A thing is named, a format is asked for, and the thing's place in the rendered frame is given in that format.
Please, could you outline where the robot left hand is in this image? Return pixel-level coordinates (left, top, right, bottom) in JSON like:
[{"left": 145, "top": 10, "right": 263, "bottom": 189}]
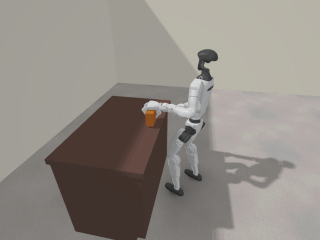
[{"left": 142, "top": 100, "right": 162, "bottom": 118}]

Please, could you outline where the robot left upper arm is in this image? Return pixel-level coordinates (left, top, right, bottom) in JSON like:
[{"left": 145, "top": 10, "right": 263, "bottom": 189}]
[{"left": 187, "top": 80, "right": 203, "bottom": 119}]

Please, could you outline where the left robot forearm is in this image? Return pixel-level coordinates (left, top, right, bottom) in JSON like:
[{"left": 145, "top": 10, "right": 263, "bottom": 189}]
[{"left": 159, "top": 102, "right": 193, "bottom": 118}]

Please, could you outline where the sponge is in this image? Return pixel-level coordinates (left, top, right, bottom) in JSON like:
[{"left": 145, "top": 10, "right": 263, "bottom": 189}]
[{"left": 145, "top": 109, "right": 157, "bottom": 127}]

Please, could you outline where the robot right thigh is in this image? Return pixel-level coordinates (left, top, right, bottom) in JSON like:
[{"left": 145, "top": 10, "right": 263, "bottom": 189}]
[{"left": 185, "top": 121, "right": 205, "bottom": 154}]

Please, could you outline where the robot right hand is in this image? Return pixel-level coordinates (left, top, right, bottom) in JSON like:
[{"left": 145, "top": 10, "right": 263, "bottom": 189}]
[{"left": 172, "top": 103, "right": 184, "bottom": 116}]

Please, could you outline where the table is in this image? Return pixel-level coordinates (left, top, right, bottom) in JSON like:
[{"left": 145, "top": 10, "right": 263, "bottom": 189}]
[{"left": 44, "top": 96, "right": 171, "bottom": 240}]

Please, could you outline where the robot left foot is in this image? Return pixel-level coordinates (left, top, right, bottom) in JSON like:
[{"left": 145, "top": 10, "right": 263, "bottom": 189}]
[{"left": 165, "top": 182, "right": 184, "bottom": 196}]

